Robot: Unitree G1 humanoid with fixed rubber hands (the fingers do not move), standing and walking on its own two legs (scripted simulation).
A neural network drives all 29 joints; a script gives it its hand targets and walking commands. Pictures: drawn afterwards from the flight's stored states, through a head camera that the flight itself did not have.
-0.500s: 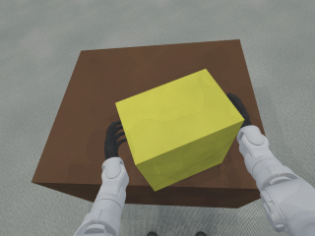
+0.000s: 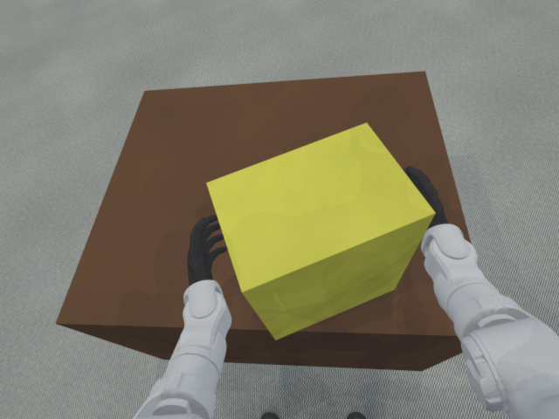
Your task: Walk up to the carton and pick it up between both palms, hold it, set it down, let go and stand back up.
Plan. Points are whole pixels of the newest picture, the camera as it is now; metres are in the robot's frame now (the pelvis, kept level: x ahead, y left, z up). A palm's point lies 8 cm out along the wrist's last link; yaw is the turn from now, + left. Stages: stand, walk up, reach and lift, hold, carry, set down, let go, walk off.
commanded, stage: reach and lift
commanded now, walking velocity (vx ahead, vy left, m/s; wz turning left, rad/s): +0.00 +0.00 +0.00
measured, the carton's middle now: (315, 244) +0.38 +0.02 -0.07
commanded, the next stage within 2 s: none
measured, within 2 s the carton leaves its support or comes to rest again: leaves its support in 0.92 s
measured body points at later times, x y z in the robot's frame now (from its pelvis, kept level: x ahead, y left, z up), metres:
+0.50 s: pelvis +0.00 +0.00 +0.00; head +0.08 -0.03 +0.44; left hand +0.31 +0.19 -0.02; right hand +0.42 -0.14 -0.01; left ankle -0.02 +0.16 -0.74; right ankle +0.01 -0.10 -0.74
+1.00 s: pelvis -0.01 +0.00 +0.00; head +0.06 -0.03 +0.44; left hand +0.31 +0.19 +0.00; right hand +0.40 -0.14 -0.01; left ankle -0.02 +0.16 -0.74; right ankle +0.01 -0.10 -0.74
